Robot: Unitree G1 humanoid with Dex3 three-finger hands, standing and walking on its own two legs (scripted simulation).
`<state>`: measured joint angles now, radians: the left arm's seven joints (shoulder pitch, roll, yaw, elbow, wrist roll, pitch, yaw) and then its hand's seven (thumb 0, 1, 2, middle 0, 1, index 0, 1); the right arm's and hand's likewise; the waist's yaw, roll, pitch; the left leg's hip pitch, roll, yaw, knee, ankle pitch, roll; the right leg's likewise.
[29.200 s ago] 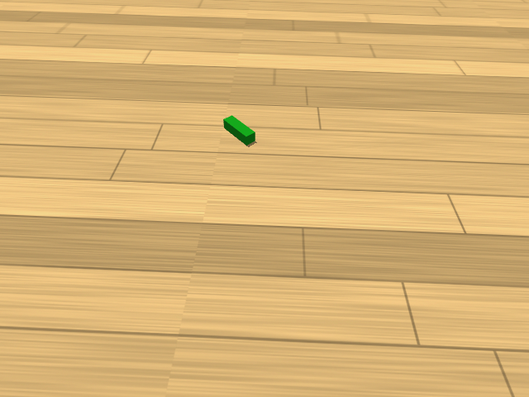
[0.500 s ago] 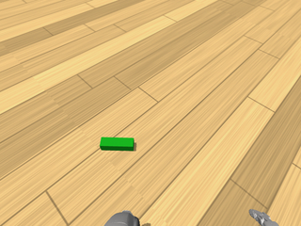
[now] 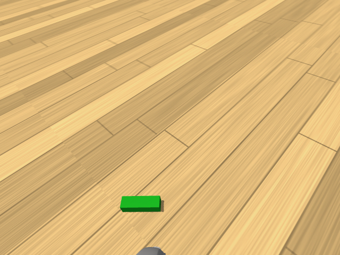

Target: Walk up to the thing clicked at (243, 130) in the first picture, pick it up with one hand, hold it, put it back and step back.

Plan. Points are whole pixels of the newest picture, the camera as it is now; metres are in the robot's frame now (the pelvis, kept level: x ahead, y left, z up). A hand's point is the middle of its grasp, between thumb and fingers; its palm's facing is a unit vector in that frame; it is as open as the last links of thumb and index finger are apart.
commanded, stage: walk up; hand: left
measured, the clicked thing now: (141, 203) +0.53 +0.28 -0.73
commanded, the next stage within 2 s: stand in 1.78 s
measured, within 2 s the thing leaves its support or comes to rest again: neither
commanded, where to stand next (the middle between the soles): +0.15 +0.04 m, yaw +1 degrees
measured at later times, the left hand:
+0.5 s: hand out of the picture +0.15 +0.31 -0.16, palm faces -0.06 -0.92 -0.39, open 7.4 cm
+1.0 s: hand (84, 227) +0.22 +0.29 -0.14, palm faces -0.05 -0.94 -0.34, open 7.4 cm
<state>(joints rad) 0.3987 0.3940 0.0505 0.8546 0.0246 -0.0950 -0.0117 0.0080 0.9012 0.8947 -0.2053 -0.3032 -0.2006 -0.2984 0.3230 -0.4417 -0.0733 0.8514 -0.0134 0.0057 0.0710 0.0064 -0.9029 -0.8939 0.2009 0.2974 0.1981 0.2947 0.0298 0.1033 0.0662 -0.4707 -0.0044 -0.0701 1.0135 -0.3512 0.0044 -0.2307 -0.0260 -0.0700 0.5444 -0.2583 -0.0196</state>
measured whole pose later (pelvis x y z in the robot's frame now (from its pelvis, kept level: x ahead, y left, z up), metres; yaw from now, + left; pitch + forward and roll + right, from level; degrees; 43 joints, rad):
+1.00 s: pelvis +0.12 +0.04 +0.01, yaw -2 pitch -2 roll +0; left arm 0.08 0.36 -0.01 1.10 0.00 -0.01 -0.01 0.01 0.90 0.89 -0.20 -0.30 -0.20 -0.30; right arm 0.09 -0.35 0.01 1.11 0.01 -0.02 0.01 0.00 -0.90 -0.89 0.20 0.30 0.20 0.30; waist 0.00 0.00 0.06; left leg -0.19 0.02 0.03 0.44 -0.21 -0.01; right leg -0.18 -0.03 -0.01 0.43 -0.21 0.02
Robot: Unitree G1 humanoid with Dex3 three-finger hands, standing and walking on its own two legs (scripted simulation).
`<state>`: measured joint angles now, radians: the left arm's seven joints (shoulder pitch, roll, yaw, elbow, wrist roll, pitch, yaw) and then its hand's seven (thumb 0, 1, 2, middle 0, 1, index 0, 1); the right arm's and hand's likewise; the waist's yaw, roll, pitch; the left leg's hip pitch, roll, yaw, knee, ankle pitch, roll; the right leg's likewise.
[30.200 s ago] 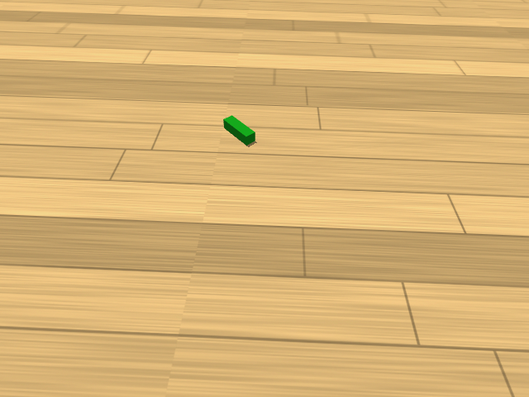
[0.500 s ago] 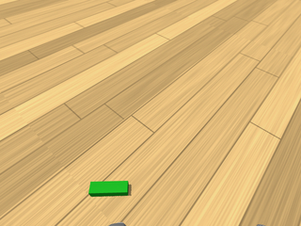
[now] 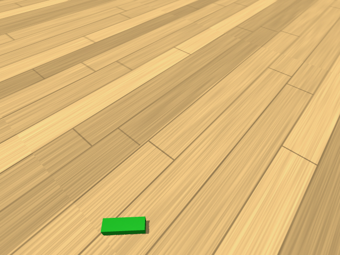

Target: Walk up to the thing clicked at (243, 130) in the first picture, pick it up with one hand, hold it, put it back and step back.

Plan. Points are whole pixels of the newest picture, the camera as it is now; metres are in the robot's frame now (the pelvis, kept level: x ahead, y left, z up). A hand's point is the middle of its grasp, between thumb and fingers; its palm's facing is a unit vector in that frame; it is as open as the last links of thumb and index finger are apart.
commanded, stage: walk up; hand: left
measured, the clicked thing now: (124, 225) +0.40 +0.26 -0.74
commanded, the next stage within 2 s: stand in 0.78 s
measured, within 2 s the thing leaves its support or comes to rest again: neither
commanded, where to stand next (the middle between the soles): +0.03 +0.00 m, yaw +3 degrees
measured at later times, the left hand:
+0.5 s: hand out of the picture +0.08 +0.25 -0.15, palm faces -0.02 -0.94 -0.34, open 7.4 cm
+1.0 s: hand out of the picture +0.10 +0.25 -0.15, palm faces -0.04 -0.94 -0.34, open 7.4 cm
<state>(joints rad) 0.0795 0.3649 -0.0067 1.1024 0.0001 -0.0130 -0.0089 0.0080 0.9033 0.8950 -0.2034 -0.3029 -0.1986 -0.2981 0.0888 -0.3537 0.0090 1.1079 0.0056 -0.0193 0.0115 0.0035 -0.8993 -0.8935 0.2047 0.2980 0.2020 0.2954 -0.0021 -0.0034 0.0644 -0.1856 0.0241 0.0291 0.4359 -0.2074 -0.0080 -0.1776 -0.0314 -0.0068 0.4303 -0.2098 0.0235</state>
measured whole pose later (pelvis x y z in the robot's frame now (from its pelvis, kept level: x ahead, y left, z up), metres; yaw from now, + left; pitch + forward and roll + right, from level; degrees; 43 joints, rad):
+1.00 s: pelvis +0.02 +0.00 +0.01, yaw +0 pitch -2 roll +0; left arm 0.08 0.35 0.00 1.14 0.01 -0.01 0.00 0.01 0.90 0.90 -0.20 -0.30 -0.20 -0.30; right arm 0.08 -0.34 0.00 1.15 -0.01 -0.01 0.01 0.00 -0.90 -0.89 0.20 0.30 0.20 0.30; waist -0.01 -0.01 0.05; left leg -0.12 0.03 0.03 0.31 -0.17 -0.02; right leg -0.11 -0.03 -0.01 0.31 -0.17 0.02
